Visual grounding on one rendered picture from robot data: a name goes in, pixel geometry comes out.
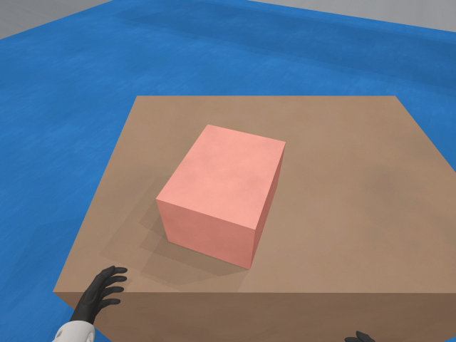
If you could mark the left robot hand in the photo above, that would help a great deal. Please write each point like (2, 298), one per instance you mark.
(92, 301)

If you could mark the carton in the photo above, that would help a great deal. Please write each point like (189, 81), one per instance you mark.
(217, 200)

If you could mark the pedestal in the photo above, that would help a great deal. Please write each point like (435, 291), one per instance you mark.
(360, 235)

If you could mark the left robot forearm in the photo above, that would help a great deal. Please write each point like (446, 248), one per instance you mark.
(75, 331)

